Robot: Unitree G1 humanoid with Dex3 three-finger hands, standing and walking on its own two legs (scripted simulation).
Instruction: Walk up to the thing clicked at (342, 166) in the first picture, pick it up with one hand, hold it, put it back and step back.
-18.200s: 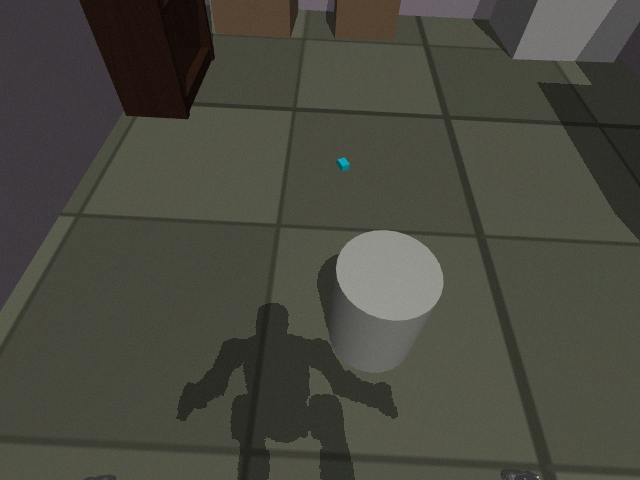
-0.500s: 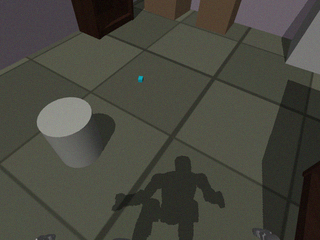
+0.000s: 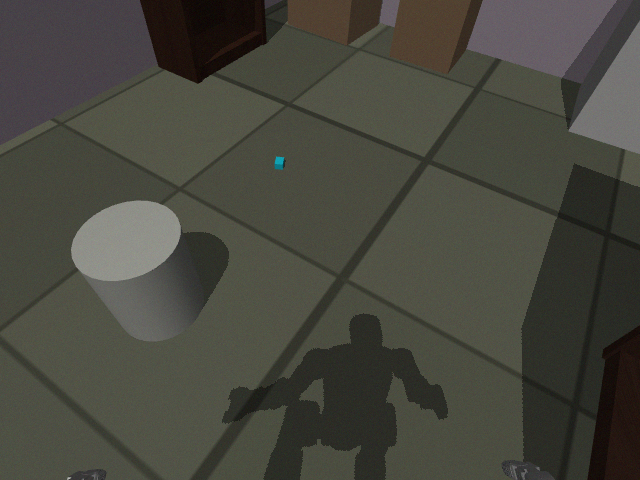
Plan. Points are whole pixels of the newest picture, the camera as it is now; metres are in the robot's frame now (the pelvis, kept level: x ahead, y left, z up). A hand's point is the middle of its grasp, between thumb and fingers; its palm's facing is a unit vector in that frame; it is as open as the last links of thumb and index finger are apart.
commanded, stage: stand
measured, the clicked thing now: (279, 163) +1.51 +0.14 -0.76
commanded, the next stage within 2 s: none
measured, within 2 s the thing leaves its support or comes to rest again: neither
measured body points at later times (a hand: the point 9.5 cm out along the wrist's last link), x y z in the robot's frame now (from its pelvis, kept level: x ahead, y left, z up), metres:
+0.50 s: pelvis +0.00 -0.01 +0.00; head +0.01 -0.01 +0.45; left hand +0.09 +0.29 -0.13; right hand +0.08 -0.31 -0.13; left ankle +0.02 +0.13 -0.75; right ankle +0.00 -0.13 -0.75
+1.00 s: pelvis +0.01 -0.02 +0.00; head +0.03 -0.02 +0.45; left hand +0.10 +0.28 -0.13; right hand +0.08 -0.32 -0.13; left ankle +0.02 +0.13 -0.75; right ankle +0.00 -0.13 -0.75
